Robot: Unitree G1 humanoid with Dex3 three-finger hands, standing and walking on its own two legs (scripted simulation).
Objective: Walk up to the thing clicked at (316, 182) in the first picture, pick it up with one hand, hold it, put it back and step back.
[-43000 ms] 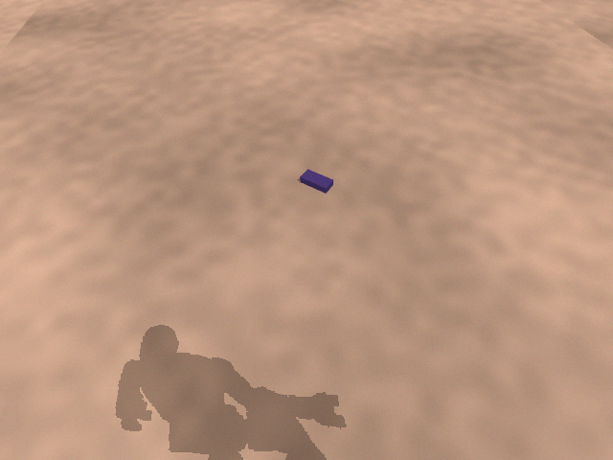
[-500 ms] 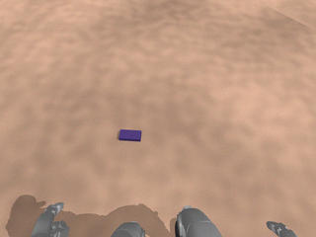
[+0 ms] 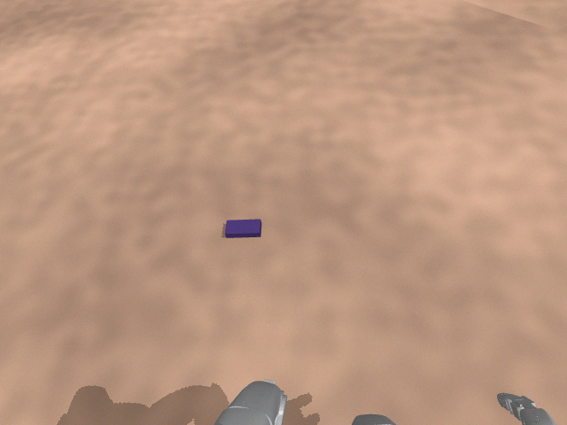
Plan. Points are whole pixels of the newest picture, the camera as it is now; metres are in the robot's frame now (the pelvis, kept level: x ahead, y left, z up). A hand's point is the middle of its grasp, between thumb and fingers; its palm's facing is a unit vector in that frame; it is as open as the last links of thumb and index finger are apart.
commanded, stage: step back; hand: left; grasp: from above
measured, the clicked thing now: (243, 228) +0.88 +0.27 -0.75
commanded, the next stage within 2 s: stand in 1.50 s
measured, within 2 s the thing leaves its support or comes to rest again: neither
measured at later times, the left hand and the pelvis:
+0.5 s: hand out of the picture -0.10 +0.27 -0.16, palm faces +0.00 -0.92 -0.40, open 7.3 cm; pelvis -0.17 +0.00 -0.01, yaw +0 degrees
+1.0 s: hand out of the picture -0.13 +0.30 -0.14, palm faces +0.01 -0.92 -0.39, open 7.4 cm; pelvis -0.20 +0.01 +0.00, yaw +2 degrees
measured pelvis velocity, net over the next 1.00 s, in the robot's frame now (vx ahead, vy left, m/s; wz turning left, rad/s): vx -0.20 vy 0.01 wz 0.04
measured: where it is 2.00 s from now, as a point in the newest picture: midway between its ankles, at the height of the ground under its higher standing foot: outside the picture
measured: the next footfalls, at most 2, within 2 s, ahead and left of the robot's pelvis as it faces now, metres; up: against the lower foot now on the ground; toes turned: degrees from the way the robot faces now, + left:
left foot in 0.18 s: -0.06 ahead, +0.13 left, +0.00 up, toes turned +2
right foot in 0.50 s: -0.19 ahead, -0.13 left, +0.00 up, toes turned +2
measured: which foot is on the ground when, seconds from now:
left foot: up 0.00-0.16, down 0.18-0.54, up 0.56-0.76, down 0.78-1.00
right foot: down 0.00-0.20, up 0.22-0.48, down 0.50-0.82, up 0.84-1.00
